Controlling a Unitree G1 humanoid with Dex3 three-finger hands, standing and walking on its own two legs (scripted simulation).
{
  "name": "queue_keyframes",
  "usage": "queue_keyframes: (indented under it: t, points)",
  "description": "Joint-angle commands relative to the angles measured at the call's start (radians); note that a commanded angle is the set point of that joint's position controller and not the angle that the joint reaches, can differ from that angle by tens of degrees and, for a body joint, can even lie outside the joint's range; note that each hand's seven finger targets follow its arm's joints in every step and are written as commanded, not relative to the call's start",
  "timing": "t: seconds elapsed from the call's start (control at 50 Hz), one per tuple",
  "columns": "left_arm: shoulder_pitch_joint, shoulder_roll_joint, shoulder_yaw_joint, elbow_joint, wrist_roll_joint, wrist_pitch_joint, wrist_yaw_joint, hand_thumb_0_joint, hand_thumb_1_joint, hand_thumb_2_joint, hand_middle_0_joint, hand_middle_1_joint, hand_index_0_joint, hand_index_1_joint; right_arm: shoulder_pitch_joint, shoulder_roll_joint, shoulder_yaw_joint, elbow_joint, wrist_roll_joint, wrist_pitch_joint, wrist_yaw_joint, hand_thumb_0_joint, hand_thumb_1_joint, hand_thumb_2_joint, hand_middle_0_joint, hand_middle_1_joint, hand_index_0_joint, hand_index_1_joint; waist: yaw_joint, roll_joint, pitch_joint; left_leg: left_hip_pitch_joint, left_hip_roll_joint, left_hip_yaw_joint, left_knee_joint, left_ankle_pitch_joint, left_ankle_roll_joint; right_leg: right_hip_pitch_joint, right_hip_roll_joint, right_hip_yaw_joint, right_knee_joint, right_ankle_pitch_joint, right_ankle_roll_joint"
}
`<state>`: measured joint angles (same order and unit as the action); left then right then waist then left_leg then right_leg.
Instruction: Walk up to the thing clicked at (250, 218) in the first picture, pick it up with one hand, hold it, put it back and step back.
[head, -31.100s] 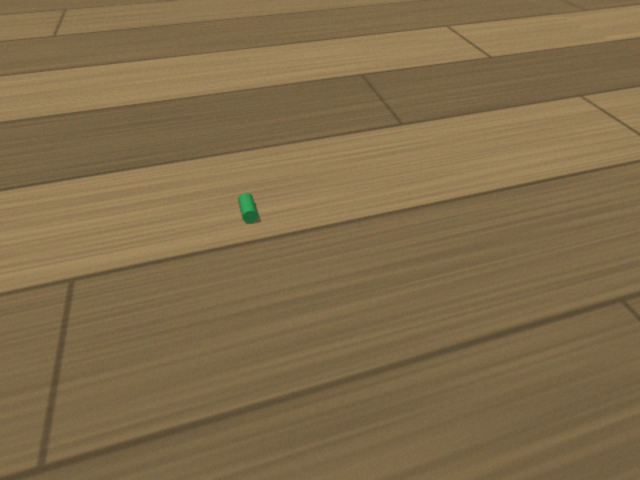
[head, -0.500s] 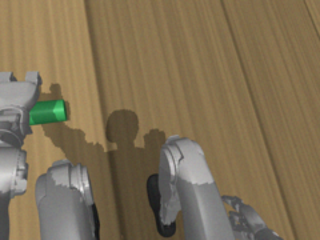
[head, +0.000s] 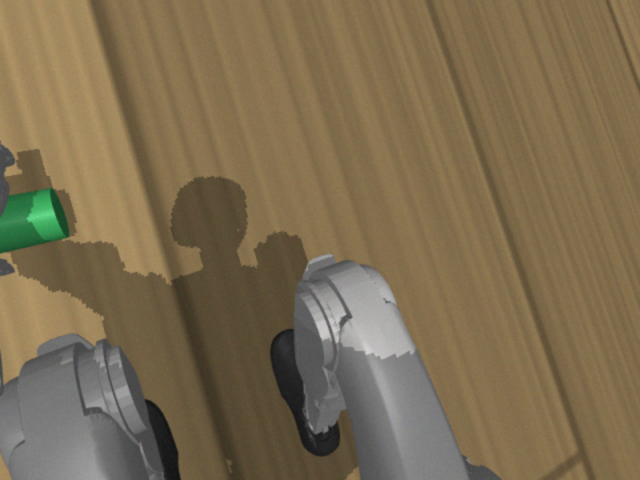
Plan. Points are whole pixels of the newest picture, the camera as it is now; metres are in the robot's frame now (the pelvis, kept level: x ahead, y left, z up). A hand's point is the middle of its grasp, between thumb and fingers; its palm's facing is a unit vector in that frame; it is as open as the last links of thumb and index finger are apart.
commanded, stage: rest palm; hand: left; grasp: from above
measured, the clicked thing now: (4, 224) +0.47 +0.26 -0.27
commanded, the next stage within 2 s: close in 0.58 s
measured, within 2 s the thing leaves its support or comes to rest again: neither
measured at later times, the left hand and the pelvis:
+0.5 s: hand out of the picture +0.46 +0.26 -0.24, palm faces -0.45 -0.08 -0.89, open 13.8 cm; pelvis +0.00 +0.01 +0.00, yaw -2 degrees
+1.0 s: hand (5, 227) +0.46 +0.25 -0.25, palm faces -0.46 -0.10 -0.88, open 12.9 cm; pelvis -0.01 +0.00 +0.00, yaw -3 degrees
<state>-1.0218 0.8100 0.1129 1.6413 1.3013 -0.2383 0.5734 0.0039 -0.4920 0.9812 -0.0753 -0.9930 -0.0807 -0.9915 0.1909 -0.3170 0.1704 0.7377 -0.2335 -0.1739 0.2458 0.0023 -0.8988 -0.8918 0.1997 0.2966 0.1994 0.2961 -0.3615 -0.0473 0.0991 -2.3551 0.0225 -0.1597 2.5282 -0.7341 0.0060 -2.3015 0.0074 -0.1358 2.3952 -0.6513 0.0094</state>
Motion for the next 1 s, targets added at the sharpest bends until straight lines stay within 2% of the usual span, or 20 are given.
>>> queue_keyframes:
  t: [0.0,0.04,0.06,0.08,0.12,0.14,0.18,0.32,0.42,0.46,0.54,0.58,0.66,0.68,0.7,0.74,0.82,0.9,0.94,0.98]
  points:
    - [-0.238,0.254,0.055,-0.035,0.006,0.008,0.062,0.000,-0.486,1.045,-0.086,-0.992,-0.079,-0.997,0.247,-0.305,-0.088,0.017,-0.003,-0.006,-0.002,0.000,-0.891,-0.897,0.200,0.300,0.200,0.300,-0.022,0.349,-0.674,0.439,-0.019,0.070,-0.246,0.257,0.023,0.416,0.047,-0.083,-0.222,0.266,-0.034]
    - [-0.272,0.212,0.011,-0.016,0.007,0.004,0.066,0.000,-0.481,1.016,-0.081,-0.997,-0.079,-0.996,0.207,-0.297,-0.079,0.001,-0.007,-0.015,0.002,0.000,-0.892,-0.898,0.200,0.300,0.200,0.300,-0.036,0.362,-0.629,0.419,-0.018,0.067,-0.242,0.206,0.024,0.377,0.052,-0.085,-0.222,0.225,-0.037]
    - [-0.266,0.237,0.028,-0.006,0.019,0.005,0.072,0.000,-0.486,1.014,-0.075,-0.999,-0.074,-0.998,0.214,-0.303,-0.078,0.009,-0.011,-0.015,0.003,0.000,-0.892,-0.898,0.200,0.300,0.200,0.300,-0.041,0.356,-0.633,0.432,-0.017,0.065,-0.247,0.204,0.024,0.380,0.052,-0.091,-0.226,0.223,-0.036]
    - [-0.295,0.218,0.004,-0.009,0.024,0.003,0.069,0.000,-0.481,0.979,-0.071,-0.984,-0.074,-0.979,0.201,-0.305,-0.075,-0.006,-0.010,-0.022,0.005,0.000,-0.891,-0.897,0.200,0.300,0.200,0.300,-0.055,0.368,-0.608,0.422,-0.019,0.065,-0.246,0.186,0.023,0.358,0.050,-0.091,-0.219,0.208,-0.036]
    - [-0.277,0.263,0.031,-0.002,0.029,0.002,0.078,0.000,-0.490,1.010,-0.079,-0.988,-0.075,-0.990,0.196,-0.311,-0.076,0.001,-0.010,-0.025,0.004,0.000,-0.892,-0.899,0.200,0.300,0.200,0.300,-0.040,0.370,-0.627,0.421,-0.018,0.064,-0.248,0.179,0.024,0.378,0.055,-0.090,-0.225,0.201,-0.036]
    - [-0.302,0.249,0.025,-0.002,0.032,0.000,0.077,0.000,-0.483,1.012,-0.081,-0.985,-0.077,-0.986,0.205,-0.307,-0.070,-0.001,-0.014,-0.028,0.007,0.000,-0.891,-0.898,0.200,0.300,0.200,0.300,-0.064,0.359,-0.612,0.435,-0.016,0.062,-0.236,0.195,0.023,0.369,0.050,-0.095,-0.220,0.216,-0.031]
    - [-0.312,0.222,0.002,-0.001,0.032,-0.004,0.084,0.000,-0.480,1.039,-0.085,-1.007,-0.079,-1.010,0.190,-0.303,-0.063,-0.001,-0.019,-0.036,0.012,0.000,-0.893,-0.899,0.200,0.300,0.200,0.300,-0.073,0.372,-0.618,0.455,-0.014,0.060,-0.229,0.194,0.020,0.373,0.052,-0.096,-0.213,0.220,-0.031]
    - [-0.337,0.221,-0.024,-0.012,0.039,-0.010,0.113,0.000,-0.487,0.987,-0.072,-0.996,-0.072,-0.993,0.161,-0.324,-0.058,0.008,-0.034,-0.062,0.026,0.000,-0.894,-0.901,0.200,0.300,0.200,0.300,-0.085,0.426,-0.614,0.491,-0.007,0.043,-0.240,0.190,0.010,0.359,0.053,-0.115,-0.212,0.220,-0.030]
    - [-0.319,0.237,-0.023,0.010,0.043,0.006,0.142,0.000,-0.478,1.010,-0.082,-1.011,-0.080,-1.011,0.142,-0.327,-0.045,0.007,-0.035,-0.071,0.044,0.000,-0.897,-0.902,0.200,0.300,0.200,0.300,-0.074,0.438,-0.609,0.486,-0.001,0.032,-0.244,0.226,0.003,0.376,0.062,-0.115,-0.204,0.259,-0.033]
    - [-0.314,0.231,-0.023,0.037,0.041,0.020,0.148,0.000,-0.477,0.997,-0.085,-1.008,-0.084,-1.006,0.143,-0.333,-0.042,0.000,-0.035,-0.078,0.050,0.000,-0.898,-0.902,0.200,0.300,0.200,0.300,-0.085,0.427,-0.589,0.467,-0.004,0.038,-0.234,0.217,0.008,0.377,0.062,-0.113,-0.202,0.257,-0.032]
    - [-0.306,0.271,0.012,0.044,0.030,0.041,0.155,0.000,-0.494,1.006,-0.077,-1.000,-0.072,-1.002,0.151,-0.343,-0.039,0.000,-0.032,-0.082,0.058,0.000,-0.897,-0.903,0.200,0.300,0.200,0.300,-0.082,0.431,-0.607,0.481,0.002,0.028,-0.245,0.247,0.006,0.390,0.064,-0.118,-0.210,0.275,-0.031]
    - [-0.311,0.250,-0.005,0.052,0.021,0.046,0.150,0.000,-0.478,0.979,-0.080,-1.002,-0.081,-0.998,0.141,-0.349,-0.041,-0.013,-0.033,-0.086,0.063,0.000,-0.899,-0.903,0.200,0.300,0.200,0.300,-0.089,0.432,-0.591,0.466,0.002,0.021,-0.248,0.229,0.006,0.382,0.061,-0.118,-0.206,0.261,-0.031]
    - [-0.299,0.290,0.024,0.052,0.003,0.049,0.134,0.000,-0.463,1.002,-0.099,-1.013,-0.097,-1.012,0.150,-0.341,-0.024,-0.019,-0.026,-0.090,0.065,0.000,-0.900,-0.904,0.200,0.300,0.200,0.300,-0.084,0.411,-0.605,0.461,0.001,0.024,-0.237,0.228,0.012,0.414,0.063,-0.116,-0.210,0.263,-0.028]
    - [-0.301,0.276,0.010,0.051,0.002,0.047,0.128,0.000,-0.404,0.960,-0.132,-0.999,-0.139,-0.991,0.146,-0.342,-0.027,-0.019,-0.026,-0.093,0.066,0.000,-0.891,-0.899,0.200,0.300,0.200,0.300,-0.091,0.421,-0.592,0.459,0.002,0.025,-0.232,0.225,0.013,0.412,0.064,-0.114,-0.209,0.261,-0.028]
    - [-0.304,0.291,0.025,0.040,-0.001,0.043,0.130,0.000,-0.368,0.938,-0.153,-0.991,-0.164,-0.978,0.159,-0.341,-0.020,-0.020,-0.031,-0.092,0.066,0.000,-0.890,-0.898,0.200,0.300,0.200,0.300,-0.091,0.413,-0.612,0.468,0.002,0.022,-0.238,0.241,0.012,0.432,0.065,-0.119,-0.214,0.273,-0.028]
    - [-0.302,0.269,0.005,0.047,-0.003,0.037,0.121,0.000,-0.337,0.913,-0.180,-0.979,-0.193,-0.965,0.154,-0.341,-0.019,-0.028,-0.030,-0.095,0.069,0.000,-0.892,-0.899,0.200,0.300,0.200,0.300,-0.100,0.413,-0.592,0.459,0.001,0.027,-0.227,0.225,0.015,0.430,0.066,-0.118,-0.216,0.265,-0.027]
    - [-0.327,0.292,0.000,0.010,-0.020,0.021,0.115,0.000,-0.313,0.855,-0.187,-0.950,-0.206,-0.929,0.162,-0.342,-0.003,-0.018,-0.029,-0.100,0.067,0.000,-0.891,-0.899,0.200,0.300,0.200,0.300,-0.103,0.399,-0.610,0.454,0.003,0.029,-0.215,0.222,0.019,0.458,0.068,-0.117,-0.228,0.266,-0.023]
    - [-0.304,0.275,-0.028,0.029,-0.012,0.007,0.117,0.000,-0.282,0.824,-0.211,-0.936,-0.233,-0.912,0.155,-0.339,0.004,-0.019,-0.029,-0.102,0.066,0.000,-0.894,-0.900,0.200,0.300,0.200,0.300,-0.107,0.398,-0.593,0.441,0.003,0.030,-0.209,0.211,0.018,0.462,0.071,-0.117,-0.229,0.264,-0.022]
    - [-0.311,0.320,-0.001,-0.009,0.001,0.005,0.129,0.000,-0.259,0.863,-0.233,-0.933,-0.248,-0.916,0.169,-0.350,-0.003,-0.010,-0.028,-0.097,0.064,0.000,-0.891,-0.900,0.200,0.300,0.200,0.300,-0.089,0.439,-0.629,0.474,0.006,0.024,-0.228,0.240,0.010,0.473,0.075,-0.121,-0.227,0.278,-0.028]
    - [-0.292,0.292,-0.012,0.026,0.005,0.013,0.134,0.000,-0.229,0.861,-0.260,-0.922,-0.274,-0.906,0.155,-0.343,0.001,-0.016,-0.030,-0.097,0.065,0.000,-0.892,-0.900,0.200,0.300,0.200,0.300,-0.094,0.434,-0.606,0.482,0.008,0.017,-0.225,0.246,0.007,0.445,0.071,-0.128,-0.215,0.282,-0.029]
